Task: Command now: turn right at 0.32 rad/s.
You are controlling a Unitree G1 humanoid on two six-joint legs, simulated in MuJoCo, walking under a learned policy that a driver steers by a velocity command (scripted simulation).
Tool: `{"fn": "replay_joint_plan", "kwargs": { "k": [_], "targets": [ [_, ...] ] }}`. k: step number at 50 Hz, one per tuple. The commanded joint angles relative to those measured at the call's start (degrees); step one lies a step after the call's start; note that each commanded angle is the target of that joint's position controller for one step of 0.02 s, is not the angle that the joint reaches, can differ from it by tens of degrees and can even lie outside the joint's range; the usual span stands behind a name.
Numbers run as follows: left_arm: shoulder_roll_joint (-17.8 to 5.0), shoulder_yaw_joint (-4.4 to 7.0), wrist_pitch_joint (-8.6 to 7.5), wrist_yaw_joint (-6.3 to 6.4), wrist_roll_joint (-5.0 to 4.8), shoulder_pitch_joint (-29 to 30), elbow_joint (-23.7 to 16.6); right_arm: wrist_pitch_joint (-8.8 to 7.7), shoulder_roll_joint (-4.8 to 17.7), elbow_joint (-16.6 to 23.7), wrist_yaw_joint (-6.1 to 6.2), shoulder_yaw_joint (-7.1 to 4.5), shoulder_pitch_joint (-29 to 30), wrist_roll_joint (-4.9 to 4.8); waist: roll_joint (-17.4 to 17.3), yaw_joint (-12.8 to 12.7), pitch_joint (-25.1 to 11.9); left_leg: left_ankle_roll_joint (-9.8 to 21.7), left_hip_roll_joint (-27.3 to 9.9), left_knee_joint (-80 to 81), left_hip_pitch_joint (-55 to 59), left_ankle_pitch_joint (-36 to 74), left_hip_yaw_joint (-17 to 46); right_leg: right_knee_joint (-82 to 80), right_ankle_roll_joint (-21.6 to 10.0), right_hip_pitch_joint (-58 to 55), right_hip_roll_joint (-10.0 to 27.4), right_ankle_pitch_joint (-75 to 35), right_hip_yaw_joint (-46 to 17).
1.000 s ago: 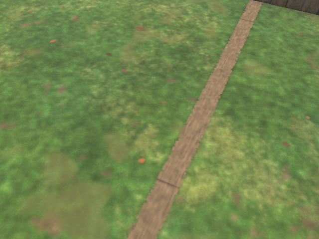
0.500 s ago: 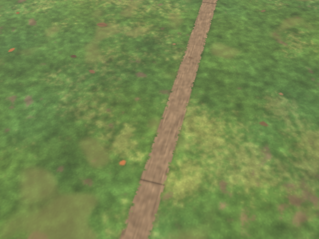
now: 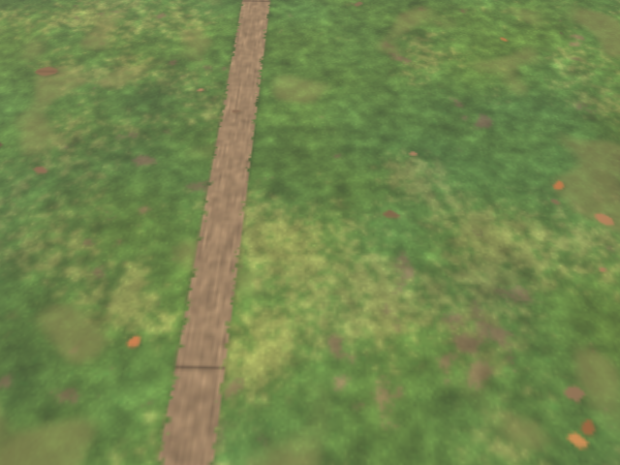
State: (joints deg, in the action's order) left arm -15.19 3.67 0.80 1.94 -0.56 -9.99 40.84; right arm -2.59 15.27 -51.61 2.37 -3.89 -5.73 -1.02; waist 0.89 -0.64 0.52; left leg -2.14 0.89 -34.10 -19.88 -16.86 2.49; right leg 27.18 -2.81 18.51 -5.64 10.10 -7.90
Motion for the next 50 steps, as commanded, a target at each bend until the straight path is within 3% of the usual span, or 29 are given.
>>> {"fn": "replay_joint_plan", "kwargs": {
  "k": [1,2,3,4,5,6,7,9,11,13,14,15,16,17,18,19,20,22,26,35,50],
  "targets": [
    [-6.22,1.08,-0.10,0.34,-0.18,-0.30,-3.77,-1.54,5.93,3.27,-0.84,-1.10,-2.19,0.93,5.75,1.78,-5.86,2.58,-3.24,13.98,8.89,11.92,1.13,-4.15,-5.39,-4.35,12.50,-4.81,-14.77],
    [-3.62,0.10,-0.28,0.33,0.59,-1.42,-4.31,-1.49,8.33,4.02,-0.89,-1.26,-3.26,2.40,-1.43,1.01,-7.62,5.66,-11.98,15.67,14.70,16.55,9.04,2.69,-2.94,0.30,8.96,2.85,-10.63],
    [-2.57,0.06,-0.64,0.21,0.24,-1.84,-5.95,-1.01,12.16,4.19,-0.60,-2.01,-1.62,2.94,-15.22,-1.99,-4.43,13.80,-19.26,17.06,14.02,23.57,18.44,9.88,0.01,9.49,0.23,16.70,-0.60],
    [-7.03,1.13,-1.20,0.13,0.93,0.05,-5.58,-1.11,8.48,5.70,-0.52,-1.43,-0.44,3.20,-16.27,0.88,-4.83,19.40,-23.82,18.82,11.44,21.59,23.26,21.53,2.74,10.58,1.66,25.00,1.08],
    [-9.78,2.29,-1.46,-0.02,0.08,0.89,-5.24,-1.17,7.74,6.70,-0.18,-1.30,0.11,2.72,-11.83,1.55,-4.68,19.53,-22.14,18.71,11.70,18.76,21.53,29.94,3.92,12.27,2.12,24.18,0.35],
    [-8.66,2.41,-1.15,0.02,-0.23,-0.27,-3.97,-1.12,7.55,7.20,0.10,-1.25,1.36,1.99,-8.29,0.54,-4.45,17.50,-19.19,17.74,11.22,16.16,17.73,34.24,5.07,12.49,2.71,21.96,-0.33],
    [-7.27,2.22,-0.68,0.10,-0.06,-1.34,-3.24,-1.12,6.74,7.70,0.22,-0.89,2.35,1.09,-7.32,0.08,-3.42,16.01,-17.64,17.52,10.61,14.50,15.37,36.02,5.98,12.96,3.44,19.91,-0.73],
    [-3.50,1.08,-0.31,0.10,0.03,-1.70,-2.70,-0.73,4.59,7.75,0.20,0.11,2.77,0.91,-7.19,-0.27,-2.65,14.69,-13.93,17.67,8.07,15.17,9.91,32.62,7.05,9.22,4.87,17.03,1.26],
    [-0.53,-0.47,-0.64,-0.31,0.25,0.40,-3.23,0.00,4.47,7.30,-0.11,0.27,2.61,1.20,-9.75,0.63,-3.13,13.34,-10.48,16.18,7.71,16.13,5.40,20.29,7.23,3.82,6.64,15.31,5.75],
    [-1.54,-0.45,-0.83,-0.50,-0.19,1.37,-3.32,0.54,6.56,6.44,-0.57,-0.11,-0.85,1.37,-10.79,2.24,-4.22,14.08,-11.39,14.10,9.34,18.93,6.57,10.73,7.14,-0.01,5.99,12.52,8.20],
    [-2.29,-0.14,-0.83,-0.54,-0.37,-0.61,-2.50,0.72,6.80,6.42,-0.72,0.00,-0.89,0.97,-10.50,1.05,-4.33,13.54,-11.57,12.77,8.96,19.63,6.79,3.16,6.49,-3.53,5.50,6.22,9.18],
    [-2.92,0.00,-0.73,-0.52,-0.14,-1.61,-1.94,0.60,6.13,5.70,-0.95,0.33,-2.71,0.37,-10.24,0.53,-3.31,11.97,-11.07,11.99,7.84,19.83,6.64,-4.98,5.36,-6.85,5.41,-0.02,8.78],
    [-4.88,0.23,-0.63,-0.23,0.56,-1.93,-2.34,-0.04,5.46,4.82,-1.26,0.68,-5.04,0.20,-8.75,0.74,-3.27,9.17,-10.79,11.63,4.70,18.02,6.79,-7.67,3.67,-11.77,7.87,-6.57,4.70],
    [-8.83,0.85,-0.40,0.24,1.26,-3.17,-3.02,-0.92,4.29,5.17,-1.75,1.16,-6.11,1.38,-1.20,2.20,-6.05,5.99,-7.66,7.16,1.39,12.01,3.21,-4.50,1.25,-17.20,14.66,-22.21,-2.18],
    [-8.77,0.60,-0.10,-0.25,1.29,-0.97,-2.56,-1.55,1.09,4.96,-1.94,1.71,-7.67,2.01,9.86,4.91,-6.67,2.87,-3.61,9.15,2.21,2.37,-1.13,-3.50,-3.00,-12.95,16.36,-17.91,-3.10],
    [-3.67,-0.44,-0.51,-1.22,1.32,0.04,-2.94,-1.50,3.55,4.77,-1.69,1.37,-3.59,2.33,6.89,2.19,-5.19,0.89,-3.52,9.35,6.43,3.78,-1.29,-5.21,-3.31,-7.86,14.18,-5.70,-2.54],
    [-2.67,-0.78,-0.96,-1.62,1.83,-0.49,-2.06,-1.25,4.28,4.76,-1.50,1.03,-1.17,1.74,5.01,1.38,-2.99,0.54,-3.32,9.00,6.89,5.71,-1.57,-6.01,-1.90,-5.88,12.12,0.12,-1.27],
    [-4.55,-0.46,-1.96,-1.66,1.62,-1.10,-1.27,-0.32,3.75,4.12,-0.81,1.03,-1.76,1.36,5.30,1.48,-0.37,0.79,-3.74,8.56,7.20,7.25,-1.08,-6.96,-0.57,-3.38,10.86,1.74,-0.47],
    [-3.16,-1.05,-2.71,-1.18,1.24,-3.04,0.41,0.02,3.33,2.03,-0.68,0.94,-3.90,1.21,3.41,1.52,-0.06,1.07,-4.13,9.38,7.85,8.09,-0.84,-7.00,-0.29,-3.65,10.09,2.01,0.23],
    [-2.45,-1.26,-2.75,-0.90,0.99,-5.19,4.15,0.34,3.71,-2.47,-0.36,0.58,-6.39,0.99,-0.32,1.11,0.17,0.26,-4.44,10.40,8.29,9.76,-0.74,-6.70,-0.54,-5.33,8.84,-0.29,1.64],
    [-1.58,-1.52,-2.14,-0.24,0.64,-8.62,11.35,1.12,2.72,-8.01,0.33,0.81,-10.12,0.70,-0.63,0.98,1.61,0.84,-3.91,11.28,8.29,10.49,-1.20,-6.44,0.51,-6.52,7.37,-2.87,4.23]
  ]
}}
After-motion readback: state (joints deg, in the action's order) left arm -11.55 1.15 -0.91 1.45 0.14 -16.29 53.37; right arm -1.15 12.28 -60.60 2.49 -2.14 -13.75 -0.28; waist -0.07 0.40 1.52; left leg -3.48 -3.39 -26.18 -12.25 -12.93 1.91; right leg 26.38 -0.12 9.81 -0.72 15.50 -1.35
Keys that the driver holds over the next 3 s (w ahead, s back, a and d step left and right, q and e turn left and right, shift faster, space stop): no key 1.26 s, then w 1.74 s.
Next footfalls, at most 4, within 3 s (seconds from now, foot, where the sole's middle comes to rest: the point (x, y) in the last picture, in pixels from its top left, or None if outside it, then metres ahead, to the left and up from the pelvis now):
0.04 left None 0.06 0.13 -0.78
0.32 right None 0.02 -0.15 -0.78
1.94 right None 0.43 -0.17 -0.78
2.48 left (294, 356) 0.73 0.08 -0.78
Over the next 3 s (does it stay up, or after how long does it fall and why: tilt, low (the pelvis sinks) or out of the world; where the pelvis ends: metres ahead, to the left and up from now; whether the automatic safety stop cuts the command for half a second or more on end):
stays up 0.84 -0.04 -0.01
